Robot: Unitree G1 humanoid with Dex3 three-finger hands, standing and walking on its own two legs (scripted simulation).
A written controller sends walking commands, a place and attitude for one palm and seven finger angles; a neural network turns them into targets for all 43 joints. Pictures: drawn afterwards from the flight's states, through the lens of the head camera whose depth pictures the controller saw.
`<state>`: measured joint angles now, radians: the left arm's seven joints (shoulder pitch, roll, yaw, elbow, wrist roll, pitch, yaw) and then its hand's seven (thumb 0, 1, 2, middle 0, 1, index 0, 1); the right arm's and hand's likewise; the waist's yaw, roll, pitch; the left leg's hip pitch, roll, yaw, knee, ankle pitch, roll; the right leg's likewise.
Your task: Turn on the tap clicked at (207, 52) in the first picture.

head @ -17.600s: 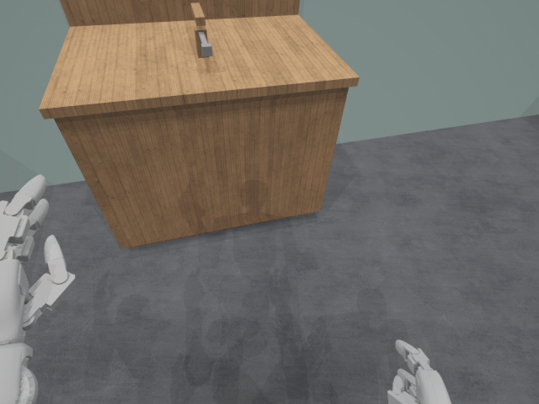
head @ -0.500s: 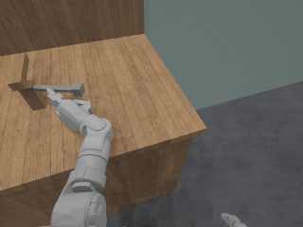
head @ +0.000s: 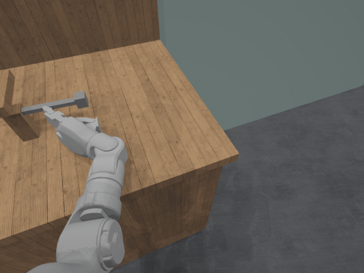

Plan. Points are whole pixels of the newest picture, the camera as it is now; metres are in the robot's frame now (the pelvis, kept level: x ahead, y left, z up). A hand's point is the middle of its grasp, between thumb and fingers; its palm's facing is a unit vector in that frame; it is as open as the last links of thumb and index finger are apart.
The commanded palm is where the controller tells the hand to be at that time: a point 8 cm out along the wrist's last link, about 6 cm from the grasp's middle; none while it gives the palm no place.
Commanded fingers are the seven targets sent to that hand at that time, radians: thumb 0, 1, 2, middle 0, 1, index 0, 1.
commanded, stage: lift the hand up off the lever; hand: left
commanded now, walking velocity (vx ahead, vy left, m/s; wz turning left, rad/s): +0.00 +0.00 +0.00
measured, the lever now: (81, 99) +0.49 +0.25 +0.12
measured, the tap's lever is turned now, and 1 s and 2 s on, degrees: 86 86 86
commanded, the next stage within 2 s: none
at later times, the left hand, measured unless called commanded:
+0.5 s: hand (89, 120) +0.42 +0.21 +0.12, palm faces +0.82 -0.56 -0.08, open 7.8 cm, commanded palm +0.36 +0.22 +0.13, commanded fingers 0.00 0.90 0.90 -0.15 -0.15 -0.15 -0.15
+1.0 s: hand (77, 117) +0.40 +0.22 +0.15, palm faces +0.82 -0.57 -0.05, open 7.8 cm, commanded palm +0.35 +0.22 +0.15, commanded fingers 0.00 0.90 0.90 -0.15 -0.15 -0.15 -0.15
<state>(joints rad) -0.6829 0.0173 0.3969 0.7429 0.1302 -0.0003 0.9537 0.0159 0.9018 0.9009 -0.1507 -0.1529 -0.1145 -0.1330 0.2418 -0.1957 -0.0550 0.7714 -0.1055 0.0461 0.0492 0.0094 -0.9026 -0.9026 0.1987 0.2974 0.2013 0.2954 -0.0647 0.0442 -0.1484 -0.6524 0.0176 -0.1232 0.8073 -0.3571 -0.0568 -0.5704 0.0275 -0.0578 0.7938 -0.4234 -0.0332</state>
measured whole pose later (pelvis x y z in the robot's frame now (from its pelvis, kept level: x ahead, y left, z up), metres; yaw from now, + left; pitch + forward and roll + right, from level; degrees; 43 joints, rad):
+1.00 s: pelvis -0.01 +0.01 +0.02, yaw +1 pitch +5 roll -1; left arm -0.59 -0.02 0.26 0.48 0.08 0.17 0.90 0.02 0.90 0.90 -0.15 -0.15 -0.15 -0.15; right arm 0.13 -0.19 -0.03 0.77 -0.07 0.03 0.03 0.01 -0.90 -0.90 0.20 0.30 0.20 0.30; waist 0.01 0.03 -0.09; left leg -0.49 0.01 -0.12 0.69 -0.30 -0.04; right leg -0.39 0.01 -0.06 0.66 -0.36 -0.02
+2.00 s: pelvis +0.01 +0.00 +0.03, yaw +1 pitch +2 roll +0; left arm -0.54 -0.03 0.24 0.34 0.02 0.32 0.84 0.02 0.90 0.90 -0.15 -0.15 -0.15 -0.15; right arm 0.07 -0.19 -0.02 0.76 -0.05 0.03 0.00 0.01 -0.90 -0.90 0.20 0.30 0.20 0.30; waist 0.04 0.03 -0.09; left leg -0.33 0.01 -0.11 0.57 -0.28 -0.05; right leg -0.25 0.01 -0.06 0.56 -0.35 -0.03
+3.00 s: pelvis -0.01 +0.02 +0.04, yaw -2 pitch -6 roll +0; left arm 0.07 0.29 0.13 -0.09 -0.07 -0.09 0.12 0.01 0.90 0.90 -0.18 -0.23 -0.18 -0.22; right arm 0.14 -0.19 0.04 0.65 0.01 -0.03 -0.06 0.01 -0.90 -0.90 0.20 0.30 0.20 0.30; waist 0.03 0.04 0.04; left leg -0.13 0.02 -0.05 0.42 -0.19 -0.02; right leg -0.07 0.01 0.01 0.40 -0.23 0.00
